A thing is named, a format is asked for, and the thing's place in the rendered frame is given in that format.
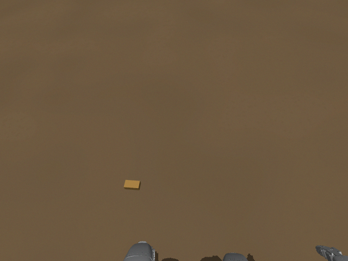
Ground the small box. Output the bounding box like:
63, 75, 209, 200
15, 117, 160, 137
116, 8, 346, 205
124, 180, 141, 190

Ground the right robot hand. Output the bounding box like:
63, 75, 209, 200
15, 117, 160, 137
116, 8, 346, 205
315, 245, 348, 261

